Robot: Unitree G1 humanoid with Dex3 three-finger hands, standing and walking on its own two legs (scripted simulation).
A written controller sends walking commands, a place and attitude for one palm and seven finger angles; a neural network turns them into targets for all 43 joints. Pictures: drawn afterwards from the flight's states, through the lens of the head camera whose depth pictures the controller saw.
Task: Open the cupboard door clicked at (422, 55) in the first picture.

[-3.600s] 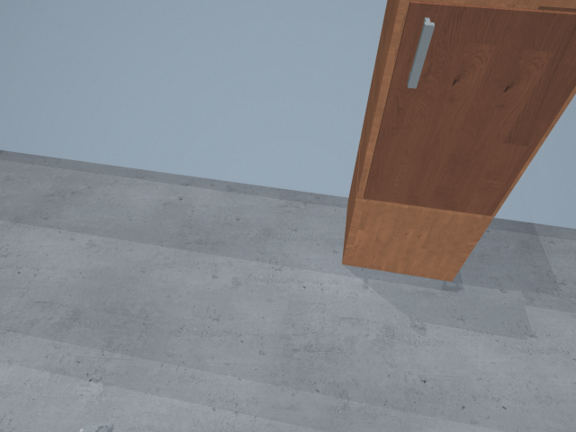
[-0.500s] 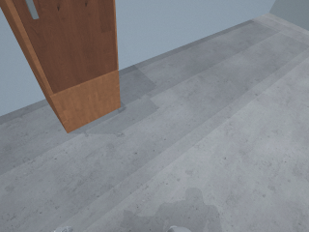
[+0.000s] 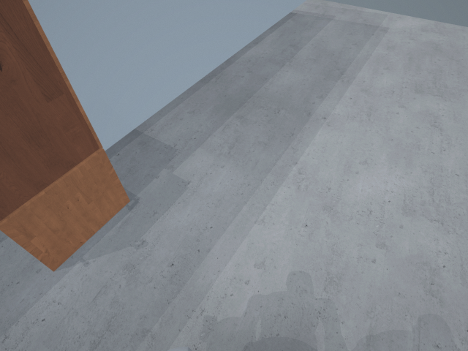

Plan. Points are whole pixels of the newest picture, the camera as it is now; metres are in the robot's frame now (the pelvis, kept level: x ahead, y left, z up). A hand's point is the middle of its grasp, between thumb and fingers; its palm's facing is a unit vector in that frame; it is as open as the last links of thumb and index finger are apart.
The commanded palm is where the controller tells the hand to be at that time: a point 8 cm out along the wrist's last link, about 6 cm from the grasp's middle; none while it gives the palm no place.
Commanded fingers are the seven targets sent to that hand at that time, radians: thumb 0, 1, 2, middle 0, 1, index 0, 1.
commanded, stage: walk to a spot facing it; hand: left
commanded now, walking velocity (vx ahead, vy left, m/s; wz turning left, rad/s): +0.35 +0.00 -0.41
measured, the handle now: out of the picture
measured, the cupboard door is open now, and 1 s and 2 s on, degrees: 0 0 0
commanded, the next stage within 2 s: turn to face it in 0.72 s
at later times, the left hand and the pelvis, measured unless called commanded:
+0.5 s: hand (138, 285) +0.28 +0.24 -0.17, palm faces -0.18 -0.97 -0.17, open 7.4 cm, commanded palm none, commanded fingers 0.00 0.90 0.90 -0.20 -0.30 -0.20 -0.30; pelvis +0.20 +0.05 +0.01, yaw -16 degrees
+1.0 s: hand (222, 197) +0.52 +0.06 -0.15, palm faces -0.48 -0.85 -0.21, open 7.4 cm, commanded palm none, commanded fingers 0.00 0.90 0.90 -0.20 -0.30 -0.20 -0.30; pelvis +0.33 -0.03 +0.00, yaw -27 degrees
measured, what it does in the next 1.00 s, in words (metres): walks ahead, turning right: left foot, then right foot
